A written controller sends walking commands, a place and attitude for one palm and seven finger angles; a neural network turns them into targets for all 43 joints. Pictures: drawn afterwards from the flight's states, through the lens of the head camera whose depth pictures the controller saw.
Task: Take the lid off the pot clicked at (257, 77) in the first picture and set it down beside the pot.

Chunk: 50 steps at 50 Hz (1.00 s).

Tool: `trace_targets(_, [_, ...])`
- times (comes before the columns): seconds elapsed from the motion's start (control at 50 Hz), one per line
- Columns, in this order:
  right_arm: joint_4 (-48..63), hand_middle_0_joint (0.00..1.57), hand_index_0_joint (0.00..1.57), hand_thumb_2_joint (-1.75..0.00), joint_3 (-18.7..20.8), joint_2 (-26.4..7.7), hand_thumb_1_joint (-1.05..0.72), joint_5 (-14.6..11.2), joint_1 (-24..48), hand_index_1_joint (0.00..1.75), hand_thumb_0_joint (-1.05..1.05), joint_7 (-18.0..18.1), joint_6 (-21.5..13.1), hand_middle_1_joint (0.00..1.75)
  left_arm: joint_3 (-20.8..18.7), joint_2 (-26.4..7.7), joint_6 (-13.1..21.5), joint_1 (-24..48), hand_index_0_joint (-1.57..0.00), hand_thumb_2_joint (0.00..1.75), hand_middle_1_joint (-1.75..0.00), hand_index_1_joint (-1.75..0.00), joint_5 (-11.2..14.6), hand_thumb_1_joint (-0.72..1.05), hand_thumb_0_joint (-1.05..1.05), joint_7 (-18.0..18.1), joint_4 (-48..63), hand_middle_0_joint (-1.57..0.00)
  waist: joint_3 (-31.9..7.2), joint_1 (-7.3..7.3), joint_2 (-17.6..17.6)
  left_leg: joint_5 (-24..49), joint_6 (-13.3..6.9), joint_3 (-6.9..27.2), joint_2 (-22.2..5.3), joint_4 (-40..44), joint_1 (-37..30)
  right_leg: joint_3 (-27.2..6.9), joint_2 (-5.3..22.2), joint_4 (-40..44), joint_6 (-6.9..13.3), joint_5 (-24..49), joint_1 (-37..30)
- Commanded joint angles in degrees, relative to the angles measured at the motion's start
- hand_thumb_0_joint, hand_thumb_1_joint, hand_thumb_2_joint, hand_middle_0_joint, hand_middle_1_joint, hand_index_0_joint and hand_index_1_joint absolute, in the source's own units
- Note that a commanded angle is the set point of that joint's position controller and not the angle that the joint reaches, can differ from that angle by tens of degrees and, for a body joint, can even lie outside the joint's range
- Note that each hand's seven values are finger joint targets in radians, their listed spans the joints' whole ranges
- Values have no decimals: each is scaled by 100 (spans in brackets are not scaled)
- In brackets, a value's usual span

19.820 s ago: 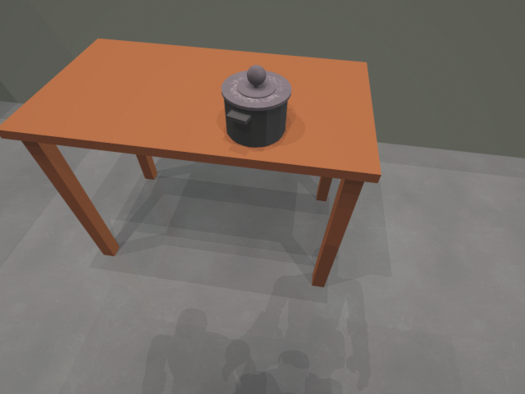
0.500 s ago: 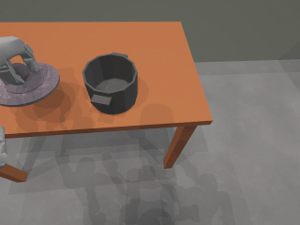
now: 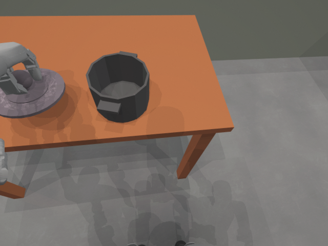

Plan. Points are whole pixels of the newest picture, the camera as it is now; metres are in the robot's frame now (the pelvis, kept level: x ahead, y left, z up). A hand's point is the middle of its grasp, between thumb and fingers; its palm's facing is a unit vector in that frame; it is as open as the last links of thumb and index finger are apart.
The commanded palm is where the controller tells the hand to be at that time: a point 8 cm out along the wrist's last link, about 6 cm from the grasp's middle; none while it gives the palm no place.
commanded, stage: lower the lid onto the table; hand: left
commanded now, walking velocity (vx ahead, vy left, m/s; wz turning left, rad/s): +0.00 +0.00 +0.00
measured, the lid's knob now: (21, 79) +0.51 +0.31 +0.07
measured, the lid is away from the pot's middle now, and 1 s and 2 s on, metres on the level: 0.23 0.24 0.23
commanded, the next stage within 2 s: open the fingers wide in 1.04 s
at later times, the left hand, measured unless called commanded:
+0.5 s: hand (22, 91) +0.48 +0.31 +0.06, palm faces -0.51 -0.11 -0.85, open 7.2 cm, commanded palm +0.54 +0.31 +0.12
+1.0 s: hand (25, 99) +0.48 +0.31 +0.03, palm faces -0.54 -0.13 -0.83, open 7.2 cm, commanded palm +0.55 +0.32 +0.09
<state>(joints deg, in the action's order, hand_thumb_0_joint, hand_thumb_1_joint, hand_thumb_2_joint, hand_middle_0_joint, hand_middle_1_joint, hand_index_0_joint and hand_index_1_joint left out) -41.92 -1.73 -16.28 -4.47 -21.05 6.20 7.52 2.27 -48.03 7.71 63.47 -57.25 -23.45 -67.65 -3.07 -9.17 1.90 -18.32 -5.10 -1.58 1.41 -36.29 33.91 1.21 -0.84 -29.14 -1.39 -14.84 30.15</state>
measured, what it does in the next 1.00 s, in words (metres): stands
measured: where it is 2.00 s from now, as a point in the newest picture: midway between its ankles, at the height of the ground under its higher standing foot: outside the picture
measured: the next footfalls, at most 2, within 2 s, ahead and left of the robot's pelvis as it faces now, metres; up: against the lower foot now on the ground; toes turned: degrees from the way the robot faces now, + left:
none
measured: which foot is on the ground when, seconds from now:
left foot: down 0.00-1.00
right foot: down 0.00-1.00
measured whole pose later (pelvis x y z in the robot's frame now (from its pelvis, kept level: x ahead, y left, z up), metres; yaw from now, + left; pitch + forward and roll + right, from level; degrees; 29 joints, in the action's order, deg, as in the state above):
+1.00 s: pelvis +0.00 +0.00 -0.02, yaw -1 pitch +21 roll -5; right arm -40.9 -3.1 -16.3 -4.6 -21.5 7.6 8.8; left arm -0.4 -52.2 10.8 60.5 -58.3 -21.4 -70.0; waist -3.9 -11.1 1.7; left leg -22.1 -4.8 -1.3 -0.4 -45.2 43.8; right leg 1.5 -2.5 -36.8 -1.2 -17.8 39.7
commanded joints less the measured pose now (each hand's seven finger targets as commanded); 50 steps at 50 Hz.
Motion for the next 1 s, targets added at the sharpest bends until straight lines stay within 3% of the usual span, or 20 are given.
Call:
trace_targets(0.0, [185,20,20,-90,360,-1166,-90,1,-894,30,0,78,-9,30,-376,-1936,-73,3010,-86,87,-106,-106,43,75,0,355,994,-85,-2763,41,861,3827,177,542,-261,-70,-2806,245,-312,33,280,1538,98])
trace_targets(0.08, [175,20,20,-90,322,-1191,-90,-20,-932,30,0,76,27,30,-264,-1916,-72,2999,-86,87,-106,-106,-48,75,0,359,838,-85,-2603,9,953,3584,189,525,-268,-117,-2640,264,-338,-42,306,1377,266])
trace_targets(0.1, [176,20,20,-90,347,-1191,-90,3,-944,30,0,82,46,30,-364,-2075,-53,3241,-86,87,-106,-106,-85,75,0,371,1139,-85,-2873,27,1164,3691,205,554,-283,-144,-2786,242,-333,-53,311,1414,229])
trace_targets(0.16, [196,20,20,-90,353,-1167,-90,4,-986,30,0,127,24,30,-321,-1969,64,3275,-86,87,-106,-106,13,75,0,333,1383,-85,-3146,6,1307,4114,223,569,-320,-234,-3030,264,-329,-107,301,1546,282])
trace_targets(0.2, [204,20,20,-90,395,-1168,-90,58,-1021,30,0,126,48,30,-598,-2297,110,3486,-86,87,-106,-106,-20,75,0,370,1724,-85,-3472,37,1597,4489,292,669,-339,-287,-3369,224,-352,-113,296,1534,312])
trace_targets(0.26, [156,20,20,-90,381,-1136,-90,26,-1065,30,0,157,15,30,-359,-1875,167,3110,-86,87,-106,-106,114,75,0,331,1421,-85,-3196,-46,1340,4542,263,624,-358,-319,-3247,279,-361,-117,273,1534,479])
trace_targets(0.32, [105,20,20,-90,362,-1175,-90,21,-1077,30,0,138,56,30,-432,-1989,98,2969,-86,87,-106,-106,67,75,0,403,1098,-85,-2839,-86,1048,3894,200,574,-327,-307,-2822,264,-358,-124,270,1382,514])
trace_targets(0.36, [117,20,20,-90,336,-1154,-90,11,-1041,30,0,137,69,30,-294,-1810,113,2987,-86,87,-106,-106,35,75,0,433,1115,-85,-2743,-56,1284,3975,226,550,-316,-324,-2736,296,-352,-181,313,1395,588])
trace_targets(0.38, [97,20,20,-90,349,-1160,-90,18,-1030,30,0,123,73,30,-252,-1738,90,2923,-86,87,-106,-106,12,75,0,442,1012,-85,-2692,-85,1186,3838,222,547,-330,-332,-2746,280,-367,-174,291,1299,660])
trace_targets(0.46, [195,20,20,-90,298,-1156,-90,15,-1035,30,0,149,85,30,-466,-2096,133,2843,-86,87,-106,-106,-29,75,0,492,1046,-85,-2873,-34,1116,3646,159,490,-284,-410,-2485,264,-355,-271,308,1418,429])
trace_targets(0.52, [214,20,20,-90,327,-1150,-90,19,-1047,30,0,166,94,30,-476,-2143,113,3046,-86,87,-106,-106,-36,75,0,506,1262,-85,-3168,-74,1231,3562,139,485,-276,-435,-2572,216,-349,-305,288,1474,353])
trace_targets(0.56, [212,20,20,-90,291,-1143,-90,1,-1044,30,0,195,67,30,-465,-2128,174,2923,-86,87,-106,-106,8,75,0,498,1229,-85,-3113,-86,1186,3602,123,458,-288,-475,-2516,248,-351,-335,282,1488,389])
trace_targets(0.6, [221,20,20,-90,287,-1167,-90,10,-1053,30,0,209,87,30,-691,-2463,171,2855,-86,87,-106,-106,-29,75,0,538,1173,-85,-3152,-73,1117,3450,104,443,-274,-518,-2419,208,-348,-363,261,1460,345])
trace_targets(0.68, [219,20,20,-90,229,-1160,-90,-27,-1023,30,0,236,63,30,-481,-2247,201,2610,-86,87,-106,-106,1,75,0,541,931,-85,-2847,-133,1140,3215,94,363,-250,-544,-2154,204,-365,-413,261,1375,485])
trace_targets(0.7, [205,20,20,-90,221,-1173,-90,-26,-1025,30,0,236,74,30,-562,-2381,198,2620,-86,87,-106,-106,-12,75,0,537,921,-85,-2767,-129,1005,3010,60,335,-251,-573,-1985,200,-355,-422,254,1372,443])
trace_targets(0.74, [229,20,20,-90,225,-1171,-90,-35,-1039,30,0,245,81,30,-487,-2333,188,2693,-86,87,-106,-106,-6,75,0,530,1017,-85,-2868,-147,1078,2878,47,308,-223,-575,-1909,177,-355,-452,264,1386,404])
trace_targets(0.78, [227,20,20,-90,213,-1184,-90,-36,-1059,30,0,254,89,30,-545,-2438,247,2695,-86,87,-106,-106,-35,75,0,536,1117,-85,-3022,-114,1352,3324,114,365,-258,-643,-2133,188,-373,-527,271,1418,526])
trace_targets(0.86, [238,20,20,-90,217,-1164,-90,-18,-1074,30,0,267,93,30,-615,-2448,332,2684,-86,87,-106,-106,1,75,0,521,1248,-85,-3131,-101,1478,3664,126,399,-285,-761,-2232,230,-389,-595,277,1459,664])
trace_targets(0.92, [205,20,20,-90,237,-1183,-90,-2,-1144,30,0,263,115,30,-700,-2538,309,2541,-86,87,-106,-106,16,75,0,513,1039,-85,-3110,-169,1142,3420,79,376,-280,-817,-2059,198,-393,-611,235,1444,632])
trace_targets(0.98, [202,20,20,-90,248,-1203,-90,15,-1160,30,0,267,140,30,-801,-2683,376,2664,-86,87,-106,-106,-13,75,0,548,1333,-85,-3410,-113,1491,3915,159,447,-307,-854,-2316,198,-409,-685,253,1520,695])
